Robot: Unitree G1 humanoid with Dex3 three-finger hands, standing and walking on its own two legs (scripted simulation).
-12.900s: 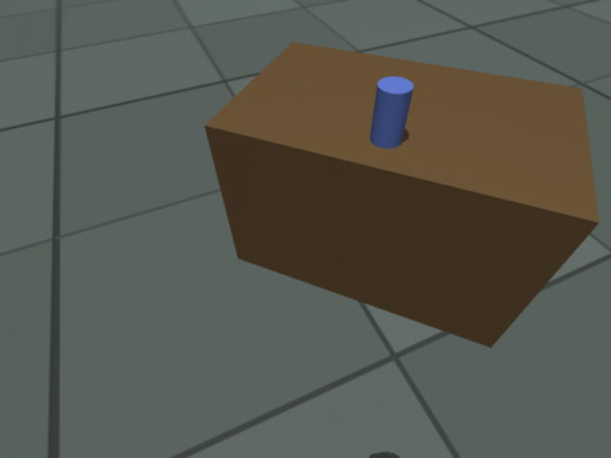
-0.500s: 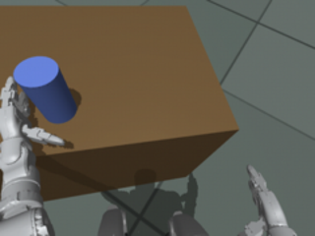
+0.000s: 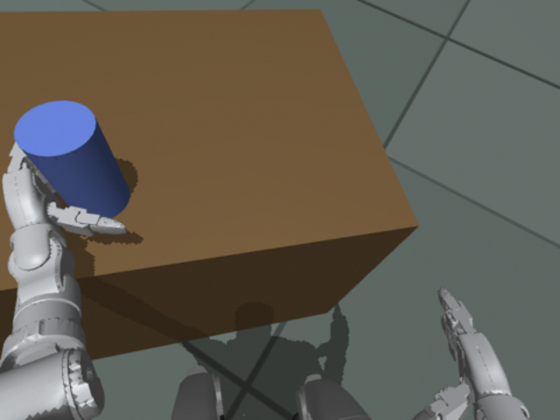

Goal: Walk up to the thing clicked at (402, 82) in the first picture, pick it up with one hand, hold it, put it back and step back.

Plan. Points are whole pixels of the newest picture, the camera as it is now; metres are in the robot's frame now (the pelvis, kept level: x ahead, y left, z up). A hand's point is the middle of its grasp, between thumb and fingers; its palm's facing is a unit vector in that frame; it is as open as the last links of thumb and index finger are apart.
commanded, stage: close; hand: left
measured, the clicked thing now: (81, 167) +0.47 +0.25 +0.04
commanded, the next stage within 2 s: settle in 0.48 s
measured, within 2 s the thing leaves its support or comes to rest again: leaves its support in 0.96 s
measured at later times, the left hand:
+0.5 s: hand (85, 183) +0.45 +0.24 +0.03, palm faces +0.25 -0.97 +0.01, open 11.8 cm
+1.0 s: hand (84, 187) +0.44 +0.24 +0.04, palm faces +0.25 -0.97 -0.02, open 11.6 cm
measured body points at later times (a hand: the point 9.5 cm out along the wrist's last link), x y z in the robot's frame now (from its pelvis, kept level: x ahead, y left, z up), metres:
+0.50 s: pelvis +0.01 +0.00 +0.00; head +0.11 +0.05 +0.44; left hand +0.43 +0.29 +0.04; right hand +0.17 -0.24 -0.01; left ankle +0.05 +0.11 -0.65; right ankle -0.03 -0.14 -0.65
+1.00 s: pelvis +0.01 +0.00 +0.01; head +0.10 +0.04 +0.45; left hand +0.42 +0.29 +0.05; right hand +0.16 -0.25 -0.01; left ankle +0.05 +0.11 -0.65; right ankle -0.03 -0.14 -0.65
